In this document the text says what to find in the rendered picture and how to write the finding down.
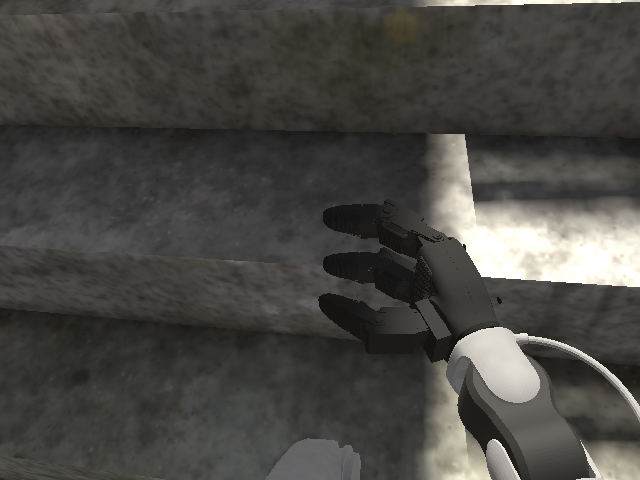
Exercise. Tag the robot right hand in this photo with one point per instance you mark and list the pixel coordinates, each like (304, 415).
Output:
(447, 295)

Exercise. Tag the robot right forearm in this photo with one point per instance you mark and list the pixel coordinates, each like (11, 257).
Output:
(506, 401)

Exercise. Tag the left robot thigh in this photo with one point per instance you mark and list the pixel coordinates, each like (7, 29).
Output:
(317, 459)

